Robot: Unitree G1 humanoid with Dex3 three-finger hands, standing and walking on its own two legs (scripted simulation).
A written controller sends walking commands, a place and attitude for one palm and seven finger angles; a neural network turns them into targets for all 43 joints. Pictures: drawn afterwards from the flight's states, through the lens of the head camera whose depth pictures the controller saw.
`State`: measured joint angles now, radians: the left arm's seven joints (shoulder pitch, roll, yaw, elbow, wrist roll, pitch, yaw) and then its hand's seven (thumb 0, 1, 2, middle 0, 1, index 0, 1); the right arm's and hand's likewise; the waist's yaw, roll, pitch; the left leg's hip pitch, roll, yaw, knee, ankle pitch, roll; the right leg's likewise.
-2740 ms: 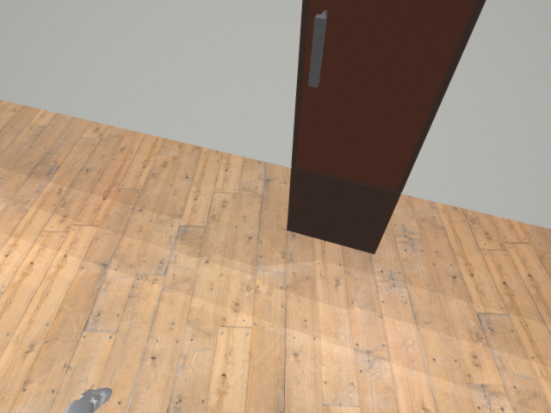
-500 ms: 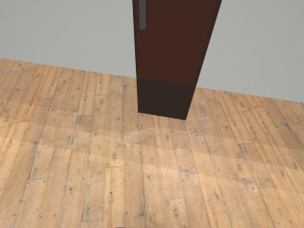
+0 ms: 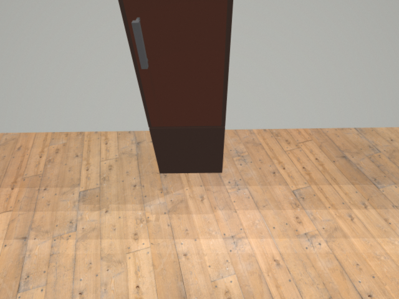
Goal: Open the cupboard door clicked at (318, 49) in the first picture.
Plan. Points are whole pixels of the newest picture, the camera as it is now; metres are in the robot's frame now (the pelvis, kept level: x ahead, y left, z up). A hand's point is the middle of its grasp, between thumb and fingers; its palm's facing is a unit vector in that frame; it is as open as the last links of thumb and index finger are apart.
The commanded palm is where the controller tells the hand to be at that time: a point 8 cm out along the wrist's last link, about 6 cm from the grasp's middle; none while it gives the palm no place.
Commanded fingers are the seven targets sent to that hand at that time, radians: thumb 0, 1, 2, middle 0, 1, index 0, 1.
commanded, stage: take the last steps up to it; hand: left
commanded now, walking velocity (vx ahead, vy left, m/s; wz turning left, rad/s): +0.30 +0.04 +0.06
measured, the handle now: (141, 43) +0.96 +0.25 +0.10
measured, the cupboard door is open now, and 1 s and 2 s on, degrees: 0 0 0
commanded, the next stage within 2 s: come to a stop and stand still in 0.92 s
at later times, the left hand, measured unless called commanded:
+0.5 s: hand out of the picture +0.06 +0.21 -0.19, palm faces +0.11 -0.98 -0.13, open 7.4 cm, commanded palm none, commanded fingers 0.00 0.90 0.90 -0.20 -0.30 -0.20 -0.30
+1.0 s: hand (141, 195) +0.45 +0.21 -0.17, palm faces -0.07 -0.98 -0.17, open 7.4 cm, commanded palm none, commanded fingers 0.00 0.90 0.90 -0.20 -0.30 -0.20 -0.30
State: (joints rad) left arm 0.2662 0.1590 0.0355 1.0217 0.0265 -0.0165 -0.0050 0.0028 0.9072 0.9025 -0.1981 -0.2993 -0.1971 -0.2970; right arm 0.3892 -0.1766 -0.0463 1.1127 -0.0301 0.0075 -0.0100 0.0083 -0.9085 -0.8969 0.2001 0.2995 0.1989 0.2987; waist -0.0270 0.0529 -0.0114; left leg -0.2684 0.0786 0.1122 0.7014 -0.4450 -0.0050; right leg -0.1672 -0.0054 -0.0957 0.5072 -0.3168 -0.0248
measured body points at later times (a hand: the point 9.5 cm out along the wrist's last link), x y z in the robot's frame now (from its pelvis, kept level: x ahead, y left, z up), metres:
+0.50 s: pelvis +0.17 +0.07 -0.02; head +0.20 +0.09 +0.43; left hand +0.06 +0.27 -0.17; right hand +0.27 -0.16 -0.15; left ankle +0.24 +0.15 -0.73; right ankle +0.01 -0.07 -0.65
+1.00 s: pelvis +0.35 +0.05 +0.00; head +0.37 +0.04 +0.44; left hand +0.45 +0.26 -0.15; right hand +0.23 -0.14 -0.16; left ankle +0.24 +0.15 -0.73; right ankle +0.42 -0.06 -0.74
